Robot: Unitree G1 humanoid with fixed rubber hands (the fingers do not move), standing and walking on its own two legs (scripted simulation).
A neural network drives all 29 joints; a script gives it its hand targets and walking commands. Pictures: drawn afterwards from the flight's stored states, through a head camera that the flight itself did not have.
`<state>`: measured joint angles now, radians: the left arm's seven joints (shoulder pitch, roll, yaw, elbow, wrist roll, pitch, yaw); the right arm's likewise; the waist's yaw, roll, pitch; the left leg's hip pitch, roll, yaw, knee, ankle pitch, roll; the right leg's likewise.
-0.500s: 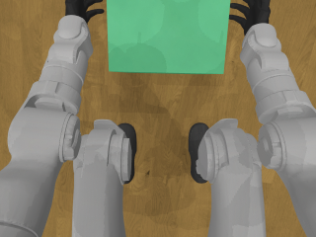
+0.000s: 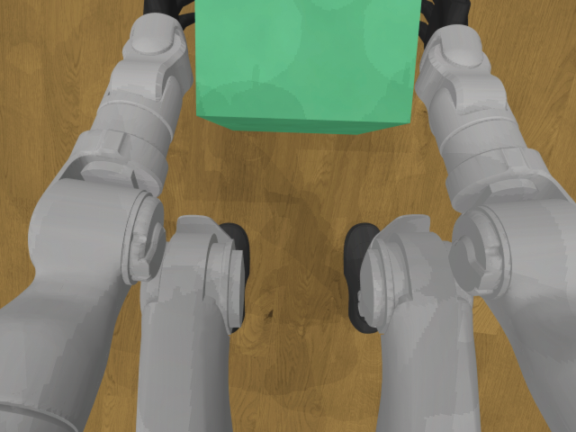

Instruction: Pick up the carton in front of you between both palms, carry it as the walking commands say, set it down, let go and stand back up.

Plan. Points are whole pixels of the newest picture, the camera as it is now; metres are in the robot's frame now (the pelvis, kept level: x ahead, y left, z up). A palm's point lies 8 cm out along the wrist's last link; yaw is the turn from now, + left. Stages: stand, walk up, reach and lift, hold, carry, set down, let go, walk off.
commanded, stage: reach and lift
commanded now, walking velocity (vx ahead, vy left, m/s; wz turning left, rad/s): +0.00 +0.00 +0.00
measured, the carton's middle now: (301, 47) +0.52 +0.00 -0.24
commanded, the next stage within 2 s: none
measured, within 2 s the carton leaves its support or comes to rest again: leaves its support in 0.02 s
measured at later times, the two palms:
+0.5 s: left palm out of the picture +0.49 +0.16 +0.03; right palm out of the picture +0.49 -0.15 +0.03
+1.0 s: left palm out of the picture +0.46 +0.15 +0.18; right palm out of the picture +0.46 -0.15 +0.18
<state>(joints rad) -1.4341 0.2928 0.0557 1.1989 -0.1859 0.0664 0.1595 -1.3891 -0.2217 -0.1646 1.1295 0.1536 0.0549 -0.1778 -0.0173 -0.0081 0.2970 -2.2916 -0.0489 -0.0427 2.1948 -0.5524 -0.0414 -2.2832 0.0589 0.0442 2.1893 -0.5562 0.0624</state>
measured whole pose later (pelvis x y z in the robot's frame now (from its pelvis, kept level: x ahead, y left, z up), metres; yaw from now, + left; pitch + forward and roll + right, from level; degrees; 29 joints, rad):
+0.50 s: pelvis +0.00 +0.00 +0.09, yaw +1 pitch +42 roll -1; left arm -1.09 0.06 0.42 0.84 0.17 0.31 0.08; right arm -1.05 0.00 -0.50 0.77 -0.20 0.30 -0.07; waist -0.01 0.00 -0.15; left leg -2.10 -0.11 -0.08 1.87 -0.50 -0.06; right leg -2.09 0.11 0.08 1.87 -0.51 0.08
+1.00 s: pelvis +0.05 +0.00 +0.23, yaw +1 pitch +36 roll +0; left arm -0.70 -0.04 0.34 0.66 0.13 0.32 0.07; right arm -0.69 0.07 -0.38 0.62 -0.14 0.31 -0.05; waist -0.01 0.00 -0.25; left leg -1.58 -0.11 -0.11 1.47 -0.51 -0.05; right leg -1.57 0.11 0.11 1.47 -0.52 0.05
